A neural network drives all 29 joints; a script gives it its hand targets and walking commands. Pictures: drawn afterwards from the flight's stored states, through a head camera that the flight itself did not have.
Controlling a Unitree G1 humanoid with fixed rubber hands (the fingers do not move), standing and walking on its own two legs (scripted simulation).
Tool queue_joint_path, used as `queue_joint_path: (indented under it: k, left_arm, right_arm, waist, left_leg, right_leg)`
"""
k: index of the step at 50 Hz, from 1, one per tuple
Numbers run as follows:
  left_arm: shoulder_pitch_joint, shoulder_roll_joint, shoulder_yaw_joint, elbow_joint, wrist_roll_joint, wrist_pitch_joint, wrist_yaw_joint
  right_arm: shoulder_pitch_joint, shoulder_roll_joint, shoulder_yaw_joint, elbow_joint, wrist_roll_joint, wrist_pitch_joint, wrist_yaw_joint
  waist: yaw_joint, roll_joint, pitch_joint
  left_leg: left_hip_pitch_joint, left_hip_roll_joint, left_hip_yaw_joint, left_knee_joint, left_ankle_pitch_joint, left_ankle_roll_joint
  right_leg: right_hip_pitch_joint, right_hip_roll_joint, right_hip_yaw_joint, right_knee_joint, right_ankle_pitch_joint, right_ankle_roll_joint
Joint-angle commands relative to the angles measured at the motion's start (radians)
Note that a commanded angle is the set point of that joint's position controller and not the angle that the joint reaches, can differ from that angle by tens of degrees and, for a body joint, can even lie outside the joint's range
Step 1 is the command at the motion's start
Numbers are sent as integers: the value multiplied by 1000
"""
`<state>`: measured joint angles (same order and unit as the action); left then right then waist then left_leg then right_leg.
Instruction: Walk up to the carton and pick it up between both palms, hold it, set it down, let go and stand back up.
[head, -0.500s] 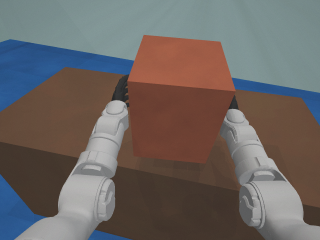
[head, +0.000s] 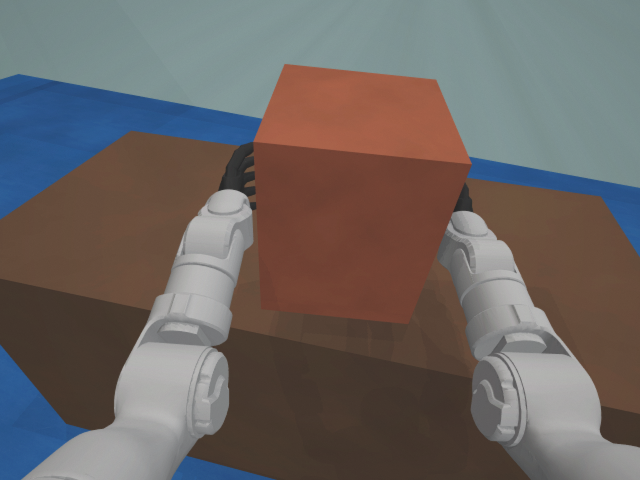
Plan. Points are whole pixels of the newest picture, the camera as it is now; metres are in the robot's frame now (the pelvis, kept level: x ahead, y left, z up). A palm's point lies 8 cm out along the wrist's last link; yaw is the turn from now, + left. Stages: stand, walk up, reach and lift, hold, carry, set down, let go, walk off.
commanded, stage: reach and lift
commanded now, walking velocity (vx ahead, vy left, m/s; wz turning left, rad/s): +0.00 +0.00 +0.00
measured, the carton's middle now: (347, 195) +0.42 +0.00 +0.20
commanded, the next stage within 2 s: hold in 0.72 s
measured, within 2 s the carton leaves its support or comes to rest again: neither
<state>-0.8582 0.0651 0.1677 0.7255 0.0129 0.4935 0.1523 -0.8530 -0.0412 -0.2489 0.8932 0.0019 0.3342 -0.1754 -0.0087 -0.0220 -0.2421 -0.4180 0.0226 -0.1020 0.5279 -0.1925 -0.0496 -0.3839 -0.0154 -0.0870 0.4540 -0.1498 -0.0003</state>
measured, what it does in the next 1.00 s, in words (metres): stands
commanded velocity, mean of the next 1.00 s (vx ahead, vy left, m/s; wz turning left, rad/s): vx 0.00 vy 0.00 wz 0.00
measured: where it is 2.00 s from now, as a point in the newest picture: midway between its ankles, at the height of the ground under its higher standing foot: outside the picture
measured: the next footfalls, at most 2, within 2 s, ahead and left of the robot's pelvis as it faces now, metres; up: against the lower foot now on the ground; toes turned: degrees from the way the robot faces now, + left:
none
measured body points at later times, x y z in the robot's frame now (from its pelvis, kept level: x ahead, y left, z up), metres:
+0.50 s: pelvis +0.00 +0.00 +0.00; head -0.06 +0.02 +0.45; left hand +0.41 +0.16 +0.21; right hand +0.41 -0.14 +0.20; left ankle +0.05 +0.14 -0.73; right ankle +0.05 -0.12 -0.73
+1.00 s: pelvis -0.01 +0.00 +0.00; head -0.08 +0.02 +0.44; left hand +0.39 +0.16 +0.23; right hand +0.40 -0.13 +0.22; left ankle +0.05 +0.14 -0.73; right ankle +0.05 -0.12 -0.73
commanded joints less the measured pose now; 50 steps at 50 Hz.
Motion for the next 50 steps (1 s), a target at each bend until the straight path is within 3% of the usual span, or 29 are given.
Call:
queue_joint_path:
  k: [1,3,5,7,11,14,16,20,24,30,31,34,40,45,49,50]
  left_arm:
    - [-948,-817,-338,-231,-51,-53,-142]
    - [-967,-835,-364,-257,-69,-49,-142]
    - [-973,-850,-384,-292,-81,-40,-135]
    - [-995,-869,-419,-337,-103,-39,-126]
    - [-982,-849,-403,-322,-93,-11,-129]
    - [-965,-850,-402,-315,-93,7,-132]
    - [-966,-847,-404,-319,-101,14,-135]
    - [-1012,-863,-444,-388,-130,18,-127]
    - [-989,-862,-438,-389,-130,36,-121]
    - [-962,-857,-452,-432,-138,64,-128]
    - [-948,-838,-423,-399,-123,75,-129]
    - [-959,-855,-453,-428,-142,86,-136]
    - [-974,-835,-442,-461,-147,103,-139]
    - [-975,-836,-407,-405,-123,124,-143]
    - [-1025,-835,-404,-441,-131,124,-140]
    - [-1013,-844,-421,-473,-143,122,-134]
  right_arm:
    - [-1260,728,418,-451,262,-64,114]
    - [-1261,739,421,-465,273,-53,110]
    - [-1280,761,452,-513,301,-50,108]
    - [-1281,761,462,-526,317,-42,106]
    - [-1273,748,468,-525,330,-12,99]
    - [-1256,734,450,-504,326,4,98]
    - [-1265,729,450,-516,329,11,95]
    - [-1258,740,462,-540,354,22,93]
    - [-1274,754,483,-575,371,41,93]
    - [-1244,745,510,-614,392,67,82]
    - [-1234,727,494,-577,396,80,80]
    - [-1266,732,507,-639,407,87,73]
    - [-1255,744,521,-646,427,117,69]
    - [-1290,725,485,-605,406,129,76]
    - [-1315,743,489,-612,415,135,83]
    - [-1295,752,499,-635,425,135,84]
  waist:
    - [-43,42,-473]
    - [-52,47,-485]
    - [-41,61,-535]
    - [-48,96,-568]
    - [-39,79,-518]
    - [-48,95,-493]
    - [-52,75,-502]
    - [-66,112,-558]
    - [-43,98,-557]
    - [-59,90,-572]
    - [-56,95,-521]
    - [-67,92,-560]
    - [-51,87,-549]
    - [-43,99,-488]
    - [-28,103,-512]
    - [-30,104,-549]
  left_leg:
    - [255,-80,57,-138,113,35]
    - [257,-79,53,-136,114,31]
    - [278,-78,52,-128,152,27]
    - [291,-77,48,-114,186,16]
    - [293,-77,45,-123,150,21]
    - [298,-71,45,-131,144,16]
    - [290,-71,47,-131,137,16]
    - [312,-69,41,-116,178,6]
    - [304,-73,42,-113,169,12]
    - [319,-72,38,-113,199,9]
    - [301,-74,41,-118,174,11]
    - [304,-72,36,-113,188,7]
    - [287,-75,39,-121,184,12]
    - [259,-66,43,-143,101,21]
    - [250,-66,42,-150,79,25]
    - [262,-65,40,-143,109,22]
  right_leg:
    - [398,76,85,-138,102,26]
    - [394,78,84,-139,102,24]
    - [398,84,84,-135,123,21]
    - [396,84,86,-125,151,20]
    - [375,83,85,-138,119,22]
    - [353,86,82,-145,90,19]
    - [360,88,81,-145,92,19]
    - [373,92,83,-134,136,15]
    - [359,91,85,-133,136,17]
    - [403,93,90,-130,182,19]
    - [389,91,90,-133,159,20]
    - [402,95,90,-130,171,19]
    - [412,95,98,-129,168,21]
    - [375,92,92,-144,62,12]
    - [369,95,89,-142,29,13]
    - [377,96,90,-137,72,13]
